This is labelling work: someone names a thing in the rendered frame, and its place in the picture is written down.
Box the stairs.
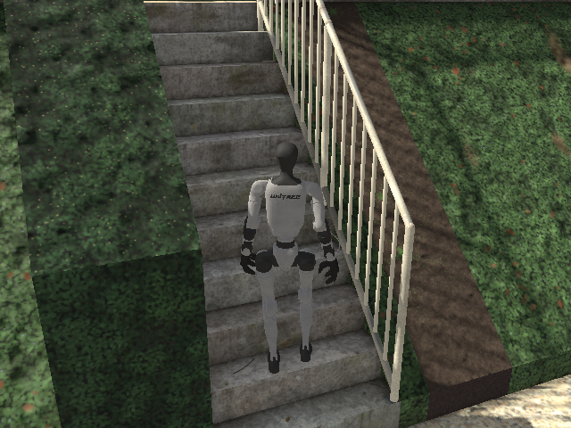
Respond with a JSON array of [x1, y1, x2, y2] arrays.
[[144, 3, 401, 428]]

